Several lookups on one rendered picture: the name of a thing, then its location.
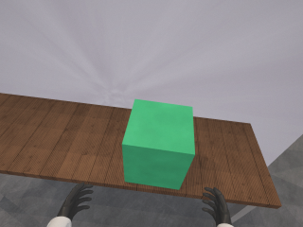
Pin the left robot hand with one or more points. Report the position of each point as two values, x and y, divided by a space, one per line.
70 206

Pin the carton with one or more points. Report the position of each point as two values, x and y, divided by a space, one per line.
158 146

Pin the table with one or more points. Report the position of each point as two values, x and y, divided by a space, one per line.
76 142

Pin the left robot forearm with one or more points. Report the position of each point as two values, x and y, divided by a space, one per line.
60 222

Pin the right robot hand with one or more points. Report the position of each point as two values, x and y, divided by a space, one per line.
221 213

